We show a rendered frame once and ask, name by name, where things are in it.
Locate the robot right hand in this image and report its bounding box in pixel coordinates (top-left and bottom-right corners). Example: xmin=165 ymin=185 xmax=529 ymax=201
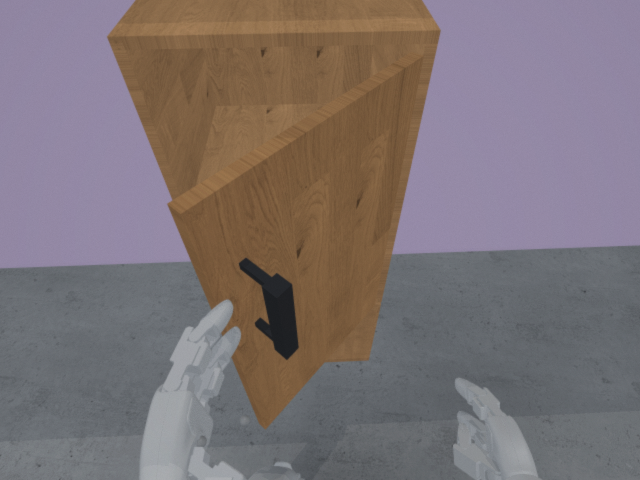
xmin=453 ymin=378 xmax=538 ymax=480

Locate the robot left hand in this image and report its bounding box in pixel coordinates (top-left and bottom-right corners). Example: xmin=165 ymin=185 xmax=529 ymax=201
xmin=139 ymin=299 xmax=247 ymax=480

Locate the cupboard door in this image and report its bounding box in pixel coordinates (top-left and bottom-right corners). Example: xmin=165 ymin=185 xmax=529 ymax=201
xmin=167 ymin=52 xmax=424 ymax=430

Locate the handle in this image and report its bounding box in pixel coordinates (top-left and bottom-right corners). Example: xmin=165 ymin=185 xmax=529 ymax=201
xmin=239 ymin=258 xmax=299 ymax=360

